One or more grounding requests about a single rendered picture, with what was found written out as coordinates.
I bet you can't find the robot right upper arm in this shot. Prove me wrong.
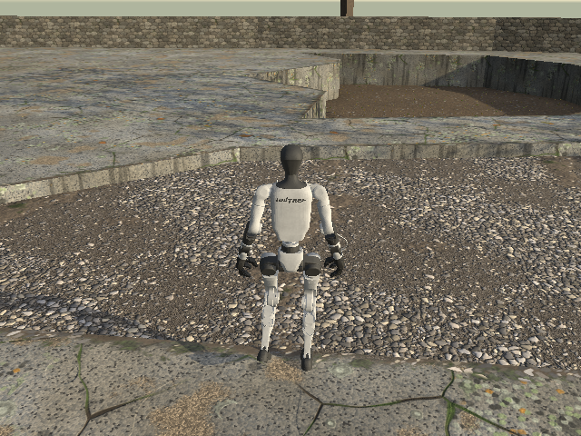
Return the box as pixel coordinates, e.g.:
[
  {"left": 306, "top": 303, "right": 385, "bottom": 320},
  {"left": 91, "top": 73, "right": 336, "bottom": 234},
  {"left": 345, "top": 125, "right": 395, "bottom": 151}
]
[{"left": 310, "top": 183, "right": 334, "bottom": 235}]

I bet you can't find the robot left upper arm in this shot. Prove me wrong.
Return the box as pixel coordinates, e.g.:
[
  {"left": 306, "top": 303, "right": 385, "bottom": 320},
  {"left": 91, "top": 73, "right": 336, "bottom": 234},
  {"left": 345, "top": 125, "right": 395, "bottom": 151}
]
[{"left": 248, "top": 183, "right": 272, "bottom": 234}]

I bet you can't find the right robot hand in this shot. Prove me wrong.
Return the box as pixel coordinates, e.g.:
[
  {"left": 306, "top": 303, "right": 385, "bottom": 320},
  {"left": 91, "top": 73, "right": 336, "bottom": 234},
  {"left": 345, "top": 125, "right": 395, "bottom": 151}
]
[{"left": 324, "top": 255, "right": 345, "bottom": 277}]

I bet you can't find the robot left forearm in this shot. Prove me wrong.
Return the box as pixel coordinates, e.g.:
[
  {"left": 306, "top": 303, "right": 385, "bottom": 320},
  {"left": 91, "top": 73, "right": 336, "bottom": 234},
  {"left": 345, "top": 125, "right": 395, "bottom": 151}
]
[{"left": 238, "top": 221, "right": 256, "bottom": 260}]

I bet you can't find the robot right forearm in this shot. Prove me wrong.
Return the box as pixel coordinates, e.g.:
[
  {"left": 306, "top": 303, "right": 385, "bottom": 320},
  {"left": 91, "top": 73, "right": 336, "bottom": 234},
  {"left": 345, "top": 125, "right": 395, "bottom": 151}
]
[{"left": 325, "top": 221, "right": 343, "bottom": 260}]

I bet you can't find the right robot thigh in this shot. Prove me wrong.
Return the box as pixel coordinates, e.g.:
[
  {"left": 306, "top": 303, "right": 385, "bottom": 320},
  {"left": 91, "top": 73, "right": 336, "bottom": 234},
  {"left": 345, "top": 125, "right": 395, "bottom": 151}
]
[{"left": 301, "top": 253, "right": 321, "bottom": 312}]

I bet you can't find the left robot hand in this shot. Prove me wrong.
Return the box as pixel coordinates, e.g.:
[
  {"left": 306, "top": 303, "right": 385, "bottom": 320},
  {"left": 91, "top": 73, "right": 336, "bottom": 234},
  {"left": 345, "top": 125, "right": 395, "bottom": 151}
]
[{"left": 236, "top": 257, "right": 258, "bottom": 277}]

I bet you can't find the robot head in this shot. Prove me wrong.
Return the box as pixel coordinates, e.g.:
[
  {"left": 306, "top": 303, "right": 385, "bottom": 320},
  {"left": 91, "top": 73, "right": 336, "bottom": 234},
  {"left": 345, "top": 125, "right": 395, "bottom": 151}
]
[{"left": 276, "top": 144, "right": 307, "bottom": 189}]

